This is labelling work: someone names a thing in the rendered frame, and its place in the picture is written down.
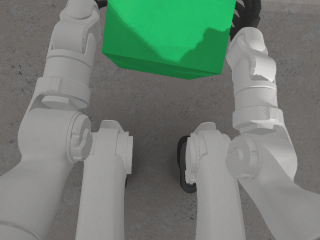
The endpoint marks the right robot hand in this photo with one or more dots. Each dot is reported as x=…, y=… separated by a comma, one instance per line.
x=248, y=16

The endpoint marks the right robot forearm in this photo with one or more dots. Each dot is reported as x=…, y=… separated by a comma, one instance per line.
x=254, y=86

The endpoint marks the robot right shin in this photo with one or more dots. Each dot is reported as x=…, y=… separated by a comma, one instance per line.
x=189, y=178

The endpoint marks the carton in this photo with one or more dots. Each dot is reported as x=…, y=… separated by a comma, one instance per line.
x=185, y=39

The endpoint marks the robot left upper arm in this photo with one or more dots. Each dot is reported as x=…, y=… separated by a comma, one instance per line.
x=51, y=141

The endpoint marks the left robot forearm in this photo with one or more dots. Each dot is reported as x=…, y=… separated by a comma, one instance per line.
x=69, y=60

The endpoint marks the robot right upper arm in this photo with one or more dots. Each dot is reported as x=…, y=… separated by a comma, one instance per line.
x=265, y=166

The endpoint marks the robot right thigh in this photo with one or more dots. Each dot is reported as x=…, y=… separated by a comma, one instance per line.
x=219, y=209

